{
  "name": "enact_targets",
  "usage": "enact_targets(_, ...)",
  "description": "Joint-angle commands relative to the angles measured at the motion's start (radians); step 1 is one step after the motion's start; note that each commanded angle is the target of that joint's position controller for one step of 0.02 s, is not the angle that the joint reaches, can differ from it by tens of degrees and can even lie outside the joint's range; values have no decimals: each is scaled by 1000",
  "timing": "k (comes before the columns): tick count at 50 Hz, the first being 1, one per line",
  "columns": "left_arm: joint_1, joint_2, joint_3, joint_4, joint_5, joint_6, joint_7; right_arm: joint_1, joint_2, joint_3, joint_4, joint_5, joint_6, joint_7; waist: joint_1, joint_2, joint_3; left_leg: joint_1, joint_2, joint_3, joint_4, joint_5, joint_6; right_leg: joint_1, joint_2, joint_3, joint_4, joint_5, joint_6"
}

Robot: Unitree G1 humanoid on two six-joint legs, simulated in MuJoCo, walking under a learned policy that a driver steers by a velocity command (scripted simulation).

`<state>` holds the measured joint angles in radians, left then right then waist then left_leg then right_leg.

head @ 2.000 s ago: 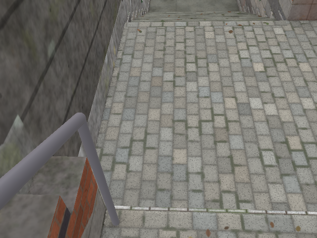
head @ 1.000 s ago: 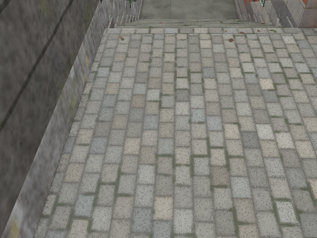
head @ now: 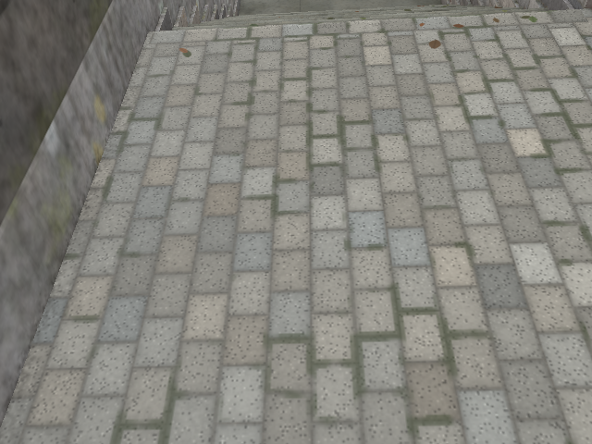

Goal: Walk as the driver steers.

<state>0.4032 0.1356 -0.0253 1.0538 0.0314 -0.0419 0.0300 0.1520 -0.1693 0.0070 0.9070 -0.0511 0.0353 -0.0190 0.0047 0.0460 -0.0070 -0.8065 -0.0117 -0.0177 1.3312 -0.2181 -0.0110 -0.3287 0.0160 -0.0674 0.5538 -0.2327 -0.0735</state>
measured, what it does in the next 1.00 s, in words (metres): walks ahead: left foot, then right foot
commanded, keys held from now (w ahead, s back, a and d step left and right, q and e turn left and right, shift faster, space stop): no key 0.66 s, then w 0.34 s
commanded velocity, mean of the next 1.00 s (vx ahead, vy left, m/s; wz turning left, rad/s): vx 0.08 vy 0.00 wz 0.00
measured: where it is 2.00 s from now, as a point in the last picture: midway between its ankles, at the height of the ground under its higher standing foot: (335, 406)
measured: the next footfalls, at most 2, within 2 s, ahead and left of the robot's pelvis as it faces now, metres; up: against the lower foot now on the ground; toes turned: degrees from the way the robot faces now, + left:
left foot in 0.14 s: +0.13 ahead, +0.12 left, +0.00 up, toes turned -1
right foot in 1.00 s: +0.19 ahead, -0.07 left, +0.00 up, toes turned -3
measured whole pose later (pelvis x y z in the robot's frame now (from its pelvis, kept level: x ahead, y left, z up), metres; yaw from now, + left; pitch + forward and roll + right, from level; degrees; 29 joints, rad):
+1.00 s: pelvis +0.13 +0.01 +0.00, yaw +0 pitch -1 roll +0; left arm 0.26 0.15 0.05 1.01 0.02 -0.07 0.00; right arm 0.48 -0.17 -0.06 1.11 -0.01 -0.02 -0.02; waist -0.03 0.03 0.00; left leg -0.18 -0.03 -0.02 0.56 -0.38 0.07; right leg -0.26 0.03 -0.07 0.54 -0.32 -0.07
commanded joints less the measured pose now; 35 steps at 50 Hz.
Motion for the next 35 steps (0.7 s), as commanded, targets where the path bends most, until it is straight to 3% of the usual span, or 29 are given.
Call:
enact_targets(1,-19,120,16,-85,-9,-8,6,65,0,17,-24,16,2,9,-33,-153,14,289,33,13,-407,113,-1,-149,-215,218,-289,-72,-120)
enact_targets(4,37,152,29,-92,-5,13,-7,76,-55,-1,-4,41,-11,15,5,-184,52,525,-4,45,-664,-8,27,-181,-228,266,-323,-305,-103)
enact_targets(6,74,127,27,-93,6,24,-4,137,-74,-14,29,37,-34,13,1,-124,85,657,0,37,-825,-70,47,-196,-201,282,-262,-385,-83)
enact_targets(7,84,117,26,-91,12,19,-6,198,-74,-13,40,33,-55,12,-22,-85,101,759,59,-21,-903,-19,44,-244,-173,258,-201,-335,-49)
enact_targets(8,132,42,10,-85,-14,4,-20,166,-85,-7,25,24,-75,4,4,-14,106,798,231,-223,-920,111,64,-300,-107,171,-138,-147,18)
enact_targets(9,138,63,20,-65,-18,7,-24,142,-71,-2,36,16,-69,4,18,58,100,591,233,-251,-970,-12,91,-132,-80,117,-142,-66,33)
enact_targets(10,100,91,33,-65,-17,15,-28,105,-32,8,38,23,-67,7,29,34,130,469,190,-229,-995,-70,78,12,-84,133,-143,7,42)
enact_targets(13,111,88,44,-38,-7,26,-31,119,-69,-10,51,44,-68,8,35,38,73,469,132,-163,-996,-76,51,133,-95,131,-127,27,44)
enact_targets(14,111,78,43,-31,-4,26,-30,124,-61,-12,56,47,-69,7,34,28,64,486,128,-158,-993,-67,50,136,-99,131,-135,28,45)
enact_targets(21,62,65,48,3,-6,27,-17,174,-51,-21,91,39,-72,5,17,-13,54,532,122,-145,-977,14,60,164,-108,123,-148,47,52)
enact_targets(33,22,55,51,55,-9,30,-6,231,-30,-28,143,35,-69,1,0,-43,97,576,105,-128,-955,111,65,165,-121,114,-157,53,62)
enact_targets(35,25,52,54,60,-2,30,-7,238,-41,-38,151,35,-64,2,-4,-23,94,574,87,-137,-972,-105,81,151,-86,78,-124,-76,57)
